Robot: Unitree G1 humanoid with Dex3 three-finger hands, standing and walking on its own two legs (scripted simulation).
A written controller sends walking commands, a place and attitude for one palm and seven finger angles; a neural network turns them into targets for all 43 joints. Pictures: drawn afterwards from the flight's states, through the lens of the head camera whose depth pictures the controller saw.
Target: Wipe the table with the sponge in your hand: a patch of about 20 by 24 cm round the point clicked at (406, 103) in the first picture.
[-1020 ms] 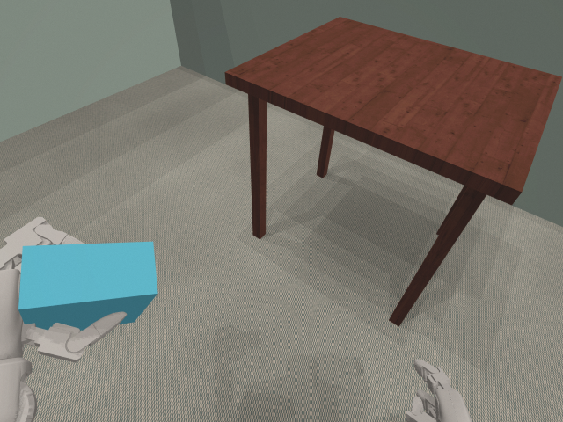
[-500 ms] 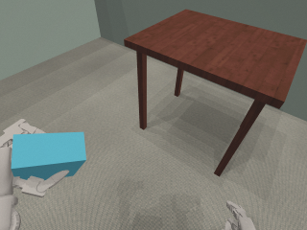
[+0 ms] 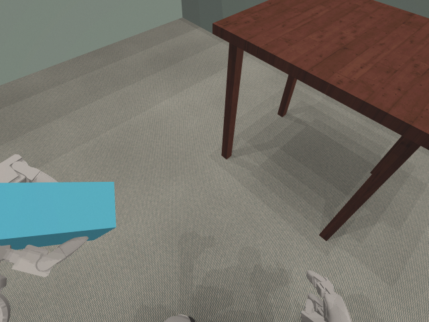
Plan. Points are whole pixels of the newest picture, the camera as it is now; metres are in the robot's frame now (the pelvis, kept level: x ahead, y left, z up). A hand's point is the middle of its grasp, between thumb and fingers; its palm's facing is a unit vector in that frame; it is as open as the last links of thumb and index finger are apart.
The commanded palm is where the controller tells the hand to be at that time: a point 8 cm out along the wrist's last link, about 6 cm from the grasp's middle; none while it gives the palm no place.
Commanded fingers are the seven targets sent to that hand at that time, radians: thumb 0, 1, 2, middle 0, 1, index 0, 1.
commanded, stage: walk around to get in front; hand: left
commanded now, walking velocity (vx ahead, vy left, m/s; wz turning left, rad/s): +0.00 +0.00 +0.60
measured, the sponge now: (72, 216) +0.22 +0.20 +0.16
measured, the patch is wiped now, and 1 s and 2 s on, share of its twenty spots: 0.00 0.00 0.00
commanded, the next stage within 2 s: none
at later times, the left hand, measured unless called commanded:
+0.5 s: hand out of the picture +0.07 +0.28 +0.18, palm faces +0.66 -0.64 -0.39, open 9.5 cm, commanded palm +0.00 +0.30 +0.19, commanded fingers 0.00 0.10 1.30 -1.20 -1.60 -1.20 -1.60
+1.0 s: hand out of the picture -0.07 +0.20 +0.18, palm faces +0.79 -0.44 -0.43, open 9.5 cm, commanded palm -0.15 +0.21 +0.19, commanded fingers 0.00 0.10 1.30 -1.20 -1.60 -1.20 -1.60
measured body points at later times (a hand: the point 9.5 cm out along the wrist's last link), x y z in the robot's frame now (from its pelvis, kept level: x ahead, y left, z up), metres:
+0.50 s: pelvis -0.06 -0.02 +0.00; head -0.04 +0.00 +0.44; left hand +0.03 +0.31 +0.20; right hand +0.20 -0.18 -0.07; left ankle -0.09 +0.09 -0.73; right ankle -0.04 -0.11 -0.69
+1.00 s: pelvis -0.11 -0.11 +0.01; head -0.09 -0.12 +0.46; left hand -0.12 +0.22 +0.20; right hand +0.16 -0.21 -0.09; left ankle -0.18 +0.01 -0.64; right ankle -0.04 -0.17 -0.73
